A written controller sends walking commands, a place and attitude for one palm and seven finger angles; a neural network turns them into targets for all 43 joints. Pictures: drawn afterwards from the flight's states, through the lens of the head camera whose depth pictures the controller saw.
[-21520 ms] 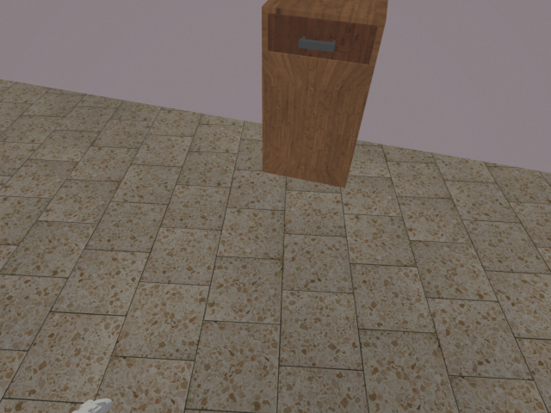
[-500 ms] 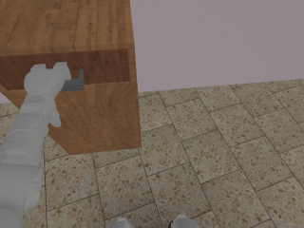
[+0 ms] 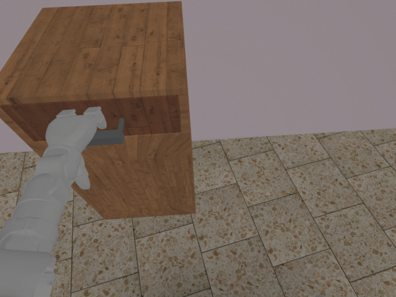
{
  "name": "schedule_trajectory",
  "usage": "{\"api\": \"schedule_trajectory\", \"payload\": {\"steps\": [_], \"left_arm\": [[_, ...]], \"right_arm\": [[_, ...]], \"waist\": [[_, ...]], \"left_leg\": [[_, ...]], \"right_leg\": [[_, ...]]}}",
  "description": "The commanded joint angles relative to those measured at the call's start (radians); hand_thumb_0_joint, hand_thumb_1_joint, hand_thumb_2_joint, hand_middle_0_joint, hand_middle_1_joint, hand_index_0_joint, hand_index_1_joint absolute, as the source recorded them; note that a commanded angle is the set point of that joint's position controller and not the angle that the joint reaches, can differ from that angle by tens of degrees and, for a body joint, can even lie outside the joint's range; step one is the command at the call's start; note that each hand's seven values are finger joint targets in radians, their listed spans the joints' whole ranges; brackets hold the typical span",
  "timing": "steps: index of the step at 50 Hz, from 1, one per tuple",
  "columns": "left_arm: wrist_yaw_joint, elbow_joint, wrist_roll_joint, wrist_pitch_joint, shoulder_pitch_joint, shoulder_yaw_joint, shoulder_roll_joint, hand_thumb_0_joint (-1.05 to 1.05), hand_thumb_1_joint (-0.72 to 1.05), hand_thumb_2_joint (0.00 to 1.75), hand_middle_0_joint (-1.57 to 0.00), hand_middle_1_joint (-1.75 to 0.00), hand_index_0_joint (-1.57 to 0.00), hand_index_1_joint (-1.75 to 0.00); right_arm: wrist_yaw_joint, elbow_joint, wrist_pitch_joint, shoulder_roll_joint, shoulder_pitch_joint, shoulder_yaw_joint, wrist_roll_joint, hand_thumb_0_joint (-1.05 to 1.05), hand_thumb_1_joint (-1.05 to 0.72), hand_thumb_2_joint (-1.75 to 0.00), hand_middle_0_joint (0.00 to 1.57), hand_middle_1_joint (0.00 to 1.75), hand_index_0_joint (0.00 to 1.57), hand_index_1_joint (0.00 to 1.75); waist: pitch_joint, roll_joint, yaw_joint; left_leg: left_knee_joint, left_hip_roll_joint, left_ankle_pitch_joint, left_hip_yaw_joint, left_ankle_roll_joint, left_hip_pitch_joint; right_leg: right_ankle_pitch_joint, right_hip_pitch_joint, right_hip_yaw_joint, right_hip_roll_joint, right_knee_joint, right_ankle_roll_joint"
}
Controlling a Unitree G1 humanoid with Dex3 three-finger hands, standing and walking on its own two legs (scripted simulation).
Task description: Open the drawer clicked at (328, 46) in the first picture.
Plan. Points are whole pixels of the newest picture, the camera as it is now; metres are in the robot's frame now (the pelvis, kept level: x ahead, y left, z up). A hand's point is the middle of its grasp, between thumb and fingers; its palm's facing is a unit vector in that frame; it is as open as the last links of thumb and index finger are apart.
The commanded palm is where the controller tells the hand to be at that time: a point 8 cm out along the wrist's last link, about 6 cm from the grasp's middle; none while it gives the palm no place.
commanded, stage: re-aim the fingers above the handle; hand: left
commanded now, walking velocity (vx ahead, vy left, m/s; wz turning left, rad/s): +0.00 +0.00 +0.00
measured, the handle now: (96, 130) +0.50 +0.28 -0.01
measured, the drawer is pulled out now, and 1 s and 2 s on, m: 0.00 0.00 0.00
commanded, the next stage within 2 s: none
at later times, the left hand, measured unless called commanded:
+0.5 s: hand (98, 139) +0.43 +0.23 +0.05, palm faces -0.06 -0.03 -1.00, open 13.9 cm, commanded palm +0.40 +0.26 +0.11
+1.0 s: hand (88, 143) +0.41 +0.25 +0.06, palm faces +0.03 -0.01 -1.00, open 13.9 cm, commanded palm +0.39 +0.28 +0.11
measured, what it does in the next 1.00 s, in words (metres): stands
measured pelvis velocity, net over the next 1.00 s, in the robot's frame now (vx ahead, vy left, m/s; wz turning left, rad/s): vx -0.03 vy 0.00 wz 0.00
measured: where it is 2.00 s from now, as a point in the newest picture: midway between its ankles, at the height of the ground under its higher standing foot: outside the picture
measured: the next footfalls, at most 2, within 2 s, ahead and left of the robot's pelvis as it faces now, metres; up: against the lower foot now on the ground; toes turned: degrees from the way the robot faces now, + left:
none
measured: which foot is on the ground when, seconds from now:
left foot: down 0.00-1.00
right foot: down 0.00-1.00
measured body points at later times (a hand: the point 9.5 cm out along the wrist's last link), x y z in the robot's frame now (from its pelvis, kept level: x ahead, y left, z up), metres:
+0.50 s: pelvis -0.02 -0.01 +0.00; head +0.06 -0.02 +0.44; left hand +0.43 +0.23 +0.11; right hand +0.04 -0.28 -0.14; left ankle -0.04 +0.12 -0.72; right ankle -0.03 -0.13 -0.72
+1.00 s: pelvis -0.03 +0.00 +0.00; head +0.04 +0.00 +0.44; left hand +0.41 +0.25 +0.11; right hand +0.05 -0.28 -0.13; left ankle -0.04 +0.12 -0.72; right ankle -0.03 -0.13 -0.72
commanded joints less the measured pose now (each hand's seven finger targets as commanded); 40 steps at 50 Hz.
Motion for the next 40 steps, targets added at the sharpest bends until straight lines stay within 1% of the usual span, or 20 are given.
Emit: {"api": "schedule_trajectory", "payload": {"steps": [1, 4, 5, 7, 11, 15, 16, 17, 19, 24, 26, 27, 30, 31, 33, 34, 35, 36, 39, 40], "left_arm": [[0.081, -0.247, 0.010, -0.075, -0.436, 0.157, 0.330, 0.00, -0.50, 0.30, -0.30, -1.20, -0.30, -1.20], [0.132, -0.251, 0.025, -0.081, -0.461, 0.161, 0.326, 0.00, -0.50, 0.30, -0.30, -1.20, -0.30, -1.20], [0.146, -0.239, 0.031, -0.074, -0.478, 0.132, 0.296, 0.00, -0.50, 0.30, -0.30, -1.20, -0.30, -1.20], [0.163, -0.185, 0.038, -0.044, -0.475, 0.126, 0.290, 0.00, -0.50, 0.30, -0.30, -1.20, -0.30, -1.20], [0.142, -0.112, 0.033, 0.012, -0.505, 0.063, 0.249, 0.00, -0.50, 0.30, -0.30, -1.20, -0.30, -1.20], [0.089, -0.106, 0.014, 0.017, -0.551, -0.018, 0.177, 0.00, -0.50, 0.30, -0.30, -1.20, -0.30, -1.20], [0.081, -0.099, 0.013, 0.011, -0.526, 0.013, 0.208, 0.00, -0.50, 0.30, -0.30, -1.20, -0.30, -1.20], [0.073, -0.097, 0.015, 0.003, -0.539, 0.007, 0.206, 0.00, -0.50, 0.30, -0.30, -1.20, -0.30, -1.20], [0.072, -0.085, 0.020, -0.019, -0.566, 0.052, 0.262, 0.00, -0.50, 0.30, -0.30, -1.20, -0.30, -1.20], [0.134, -0.063, 0.047, -0.052, -0.498, 0.217, 0.413, 0.00, -0.50, 0.30, -0.30, -1.20, -0.30, -1.20], [0.162, -0.039, 0.053, -0.035, -0.422, 0.221, 0.402, 0.00, -0.50, 0.30, -0.30, -1.20, -0.30, -1.20], [0.173, -0.061, 0.055, -0.028, -0.435, 0.198, 0.377, 0.00, -0.50, 0.30, -0.30, -1.20, -0.30, -1.20], [0.174, -0.008, 0.055, 0.008, -0.411, 0.185, 0.373, 0.00, -0.50, 0.30, -0.30, -1.20, -0.30, -1.20], [0.167, -0.015, 0.050, 0.014, -0.386, 0.189, 0.380, 0.00, -0.50, 0.30, -0.30, -1.20, -0.30, -1.20], [0.149, -0.046, 0.044, 0.015, -0.414, 0.132, 0.325, 0.00, -0.50, 0.30, -0.30, -1.20, -0.30, -1.20], [0.135, -0.069, 0.036, 0.007, -0.434, 0.098, 0.285, 0.00, -0.50, 0.30, -0.30, -1.20, -0.30, -1.20], [0.121, -0.109, 0.022, -0.006, -0.451, 0.066, 0.254, 0.00, -0.50, 0.30, -0.30, -1.20, -0.30, -1.20], [0.111, -0.120, 0.014, -0.018, -0.437, 0.087, 0.275, 0.00, -0.50, 0.30, -0.30, -1.20, -0.30, -1.20], [0.090, -0.191, -0.004, -0.060, -0.521, 0.003, 0.194, 0.00, -0.50, 0.30, -0.30, -1.20, -0.30, -1.20], [0.095, -0.204, 0.000, -0.075, -0.550, 0.011, 0.205, 0.00, -0.50, 0.30, -0.30, -1.20, -0.30, -1.20]], "right_arm": [[-0.025, -0.064, -0.022, -0.135, 0.068, -0.057, -0.008, 0.00, -0.90, -0.90, 0.20, 0.30, 0.20, 0.30], [-0.019, -0.052, -0.028, -0.129, 0.066, -0.060, -0.013, 0.00, -0.90, -0.90, 0.20, 0.30, 0.20, 0.30], [-0.016, -0.051, -0.031, -0.125, 0.063, -0.059, -0.012, 0.00, -0.90, -0.90, 0.20, 0.30, 0.20, 0.30], [-0.013, -0.039, -0.034, -0.131, 0.066, -0.062, -0.012, 0.00, -0.90, -0.90, 0.20, 0.30, 0.20, 0.30], [-0.011, -0.037, -0.034, -0.141, 0.072, -0.062, -0.004, 0.00, -0.90, -0.90, 0.20, 0.30, 0.20, 0.30], [-0.019, -0.047, -0.031, -0.142, 0.072, -0.055, -0.003, 0.00, -0.90, -0.90, 0.20, 0.30, 0.20, 0.30], [-0.022, -0.047, -0.029, -0.143, 0.072, -0.057, -0.003, 0.00, -0.90, -0.90, 0.20, 0.30, 0.20, 0.30], [-0.025, -0.050, -0.029, -0.143, 0.071, -0.052, -0.007, 0.00, -0.90, -0.90, 0.20, 0.30, 0.20, 0.30], [-0.030, -0.048, -0.026, -0.147, 0.079, -0.048, -0.007, 0.00, -0.90, -0.90, 0.20, 0.30, 0.20, 0.30], [-0.025, -0.049, -0.025, -0.141, 0.081, -0.044, -0.015, 0.00, -0.90, -0.90, 0.20, 0.30, 0.20, 0.30], [-0.015, -0.055, -0.027, -0.134, 0.073, -0.043, -0.013, 0.00, -0.90, -0.90, 0.20, 0.30, 0.20, 0.30], [-0.012, -0.061, -0.032, -0.132, 0.072, -0.045, -0.012, 0.00, -0.90, -0.90, 0.20, 0.30, 0.20, 0.30], [-0.007, -0.055, -0.037, -0.146, 0.082, -0.051, -0.004, 0.00, -0.90, -0.90, 0.20, 0.30, 0.20, 0.30], [-0.008, -0.057, -0.040, -0.149, 0.083, -0.055, -0.001, 0.00, -0.90, -0.90, 0.20, 0.30, 0.20, 0.30], [-0.014, -0.060, -0.047, -0.150, 0.086, -0.061, 0.004, 0.00, -0.90, -0.90, 0.20, 0.30, 0.20, 0.30], [-0.016, -0.055, -0.050, -0.152, 0.093, -0.066, 0.005, 0.00, -0.90, -0.90, 0.20, 0.30, 0.20, 0.30], [-0.019, -0.056, -0.053, -0.153, 0.092, -0.069, 0.006, 0.00, -0.90, -0.90, 0.20, 0.30, 0.20, 0.30], [-0.023, -0.051, -0.054, -0.155, 0.093, -0.073, 0.006, 0.00, -0.90, -0.90, 0.20, 0.30, 0.20, 0.30], [-0.035, -0.045, -0.060, -0.147, 0.087, -0.068, 0.003, 0.00, -0.90, -0.90, 0.20, 0.30, 0.20, 0.30], [-0.038, -0.035, -0.063, -0.145, 0.087, -0.068, 0.001, 0.00, -0.90, -0.90, 0.20, 0.30, 0.20, 0.30]], "waist": [[-0.355, 0.028, -0.009], [-0.381, 0.059, -0.008], [-0.382, 0.082, -0.014], [-0.387, 0.055, -0.017], [-0.387, 0.007, -0.039], [-0.359, -0.015, -0.056], [-0.358, -0.017, -0.045], [-0.356, -0.014, -0.047], [-0.331, -0.026, -0.043], [-0.385, 0.001, 0.025], [-0.381, 0.018, 0.045], [-0.383, 0.014, 0.037], [-0.368, -0.044, 0.022], [-0.389, -0.040, 0.029], [-0.393, -0.028, -0.001], [-0.392, -0.046, -0.025], [-0.386, -0.037, -0.034], [-0.376, -0.044, -0.032], [-0.322, -0.007, -0.066], [-0.313, 0.013, -0.062]], "left_leg": [[0.004, -0.050, 0.594, 0.012, 0.037, 0.198], [0.017, -0.050, 0.604, 0.010, 0.029, 0.202], [0.018, -0.051, 0.596, 0.008, 0.027, 0.204], [0.021, -0.051, 0.575, 0.010, 0.025, 0.197], [0.011, -0.053, 0.519, 0.013, 0.030, 0.188], [-0.006, -0.051, 0.461, 0.009, 0.035, 0.188], [-0.006, -0.053, 0.460, 0.010, 0.036, 0.189], [-0.011, -0.055, 0.443, 0.011, 0.038, 0.182], [-0.017, -0.055, 0.421, 0.005, 0.037, 0.153], [-0.013, -0.057, 0.457, 0.015, 0.031, 0.089], [-0.017, -0.057, 0.463, 0.025, 0.027, 0.073], [-0.020, -0.053, 0.469, 0.031, 0.028, 0.075], [-0.030, -0.050, 0.415, 0.040, 0.030, 0.053], [-0.031, -0.051, 0.415, 0.047, 0.033, 0.061], [-0.035, -0.048, 0.416, 0.045, 0.038, 0.098], [-0.031, -0.044, 0.431, 0.039, 0.041, 0.119], [-0.035, -0.044, 0.415, 0.036, 0.042, 0.139], [-0.036, -0.043, 0.409, 0.030, 0.045, 0.156], [-0.040, -0.045, 0.386, 0.013, 0.045, 0.194], [-0.040, -0.044, 0.376, 0.008, 0.044, 0.210]], "right_leg": [[0.501, 0.179, -0.011, 0.045, 0.006, -0.034], [0.486, 0.162, -0.016, 0.045, 0.018, -0.038], [0.474, 0.142, -0.017, 0.045, 0.022, -0.038], [0.463, 0.133, -0.020, 0.047, 0.023, -0.038], [0.450, 0.145, -0.021, 0.046, 0.010, -0.036], [0.401, 0.132, -0.020, 0.043, -0.011, -0.033], [0.403, 0.140, -0.018, 0.045, -0.010, -0.036], [0.392, 0.140, -0.016, 0.043, -0.014, -0.034], [0.371, 0.140, -0.015, 0.043, -0.014, -0.038], [0.421, 0.209, -0.004, 0.041, 0.023, -0.042], [0.431, 0.215, -0.005, 0.044, 0.033, -0.042], [0.443, 0.215, -0.007, 0.044, 0.029, -0.039], [0.418, 0.226, -0.003, 0.044, 0.012, -0.031], [0.429, 0.244, 0.003, 0.044, 0.007, -0.031], [0.426, 0.225, 0.001, 0.045, -0.007, -0.029], [0.430, 0.215, 0.000, 0.045, -0.018, -0.029], [0.408, 0.199, 0.001, 0.045, -0.027, -0.025], [0.395, 0.191, 0.000, 0.048, -0.031, -0.028], [0.331, 0.124, -0.008, 0.047, -0.047, -0.032], [0.303, 0.095, -0.007, 0.048, -0.048, -0.032]]}}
